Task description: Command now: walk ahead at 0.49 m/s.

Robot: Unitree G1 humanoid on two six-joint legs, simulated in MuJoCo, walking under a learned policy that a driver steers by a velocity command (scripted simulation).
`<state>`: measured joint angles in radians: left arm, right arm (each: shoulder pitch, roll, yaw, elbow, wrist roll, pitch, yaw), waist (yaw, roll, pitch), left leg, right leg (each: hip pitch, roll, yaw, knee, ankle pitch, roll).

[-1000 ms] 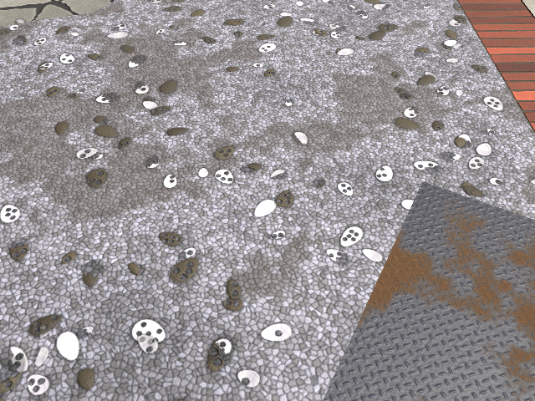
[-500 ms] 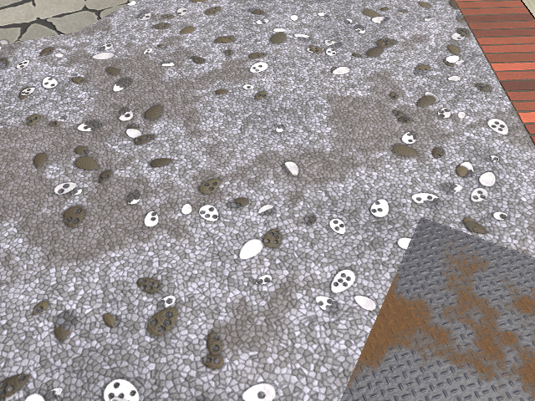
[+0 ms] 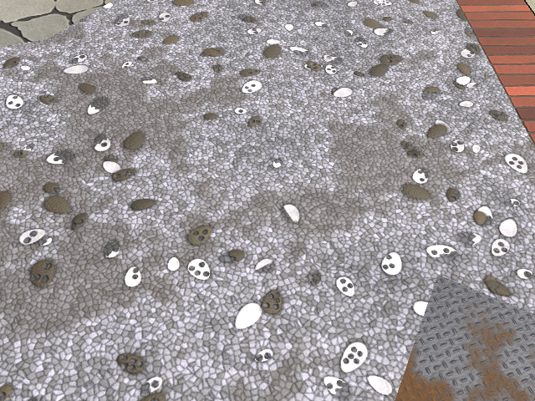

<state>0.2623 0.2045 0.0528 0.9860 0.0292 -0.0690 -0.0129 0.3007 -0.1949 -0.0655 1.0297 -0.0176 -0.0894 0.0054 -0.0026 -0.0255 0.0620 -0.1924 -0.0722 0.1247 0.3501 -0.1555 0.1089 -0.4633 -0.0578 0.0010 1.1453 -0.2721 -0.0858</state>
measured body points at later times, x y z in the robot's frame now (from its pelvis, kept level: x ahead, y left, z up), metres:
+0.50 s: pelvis +0.28 -0.06 -0.01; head +0.31 -0.07 +0.44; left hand +0.40 +0.18 -0.15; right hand +0.28 -0.31 -0.16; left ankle +0.18 +0.08 -0.64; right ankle +0.33 -0.11 -0.74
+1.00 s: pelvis +0.57 -0.08 -0.02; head +0.60 -0.10 +0.43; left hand +0.66 +0.19 -0.15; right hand +0.67 -0.39 -0.10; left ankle +0.70 -0.03 -0.74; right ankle +0.36 -0.10 -0.69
